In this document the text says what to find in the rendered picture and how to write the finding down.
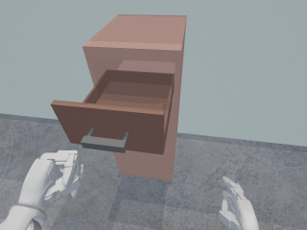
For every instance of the handle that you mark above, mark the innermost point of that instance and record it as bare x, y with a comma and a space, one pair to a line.
106, 144

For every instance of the drawer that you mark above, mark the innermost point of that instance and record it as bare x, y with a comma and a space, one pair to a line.
122, 101

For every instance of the robot right hand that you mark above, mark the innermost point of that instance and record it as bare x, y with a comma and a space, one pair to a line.
242, 215

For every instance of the robot left hand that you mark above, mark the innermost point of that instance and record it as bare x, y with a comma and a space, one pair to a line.
63, 168

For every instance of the robot left forearm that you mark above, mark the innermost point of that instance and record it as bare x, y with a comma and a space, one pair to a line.
24, 217

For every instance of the cabinet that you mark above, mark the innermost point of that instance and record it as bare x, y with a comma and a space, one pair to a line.
142, 43

